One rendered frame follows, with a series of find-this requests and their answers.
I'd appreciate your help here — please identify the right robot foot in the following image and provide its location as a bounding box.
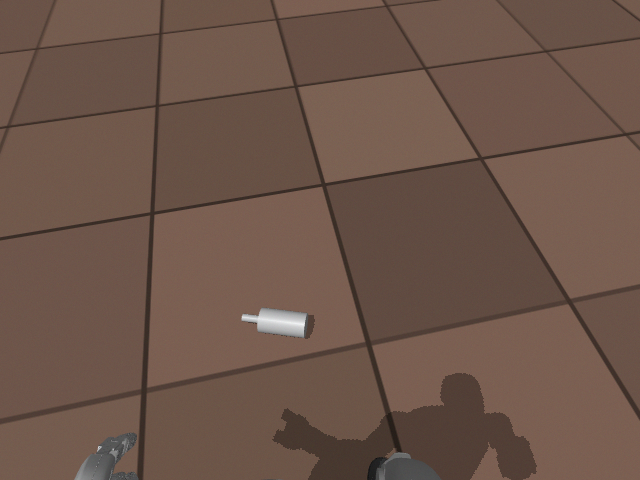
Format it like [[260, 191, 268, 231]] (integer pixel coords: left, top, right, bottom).
[[367, 457, 387, 480]]

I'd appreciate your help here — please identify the bottle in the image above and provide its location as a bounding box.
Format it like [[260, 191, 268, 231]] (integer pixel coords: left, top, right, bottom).
[[242, 307, 308, 338]]

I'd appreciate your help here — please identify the left robot hand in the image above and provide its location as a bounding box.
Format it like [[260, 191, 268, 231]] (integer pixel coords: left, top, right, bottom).
[[74, 433, 139, 480]]

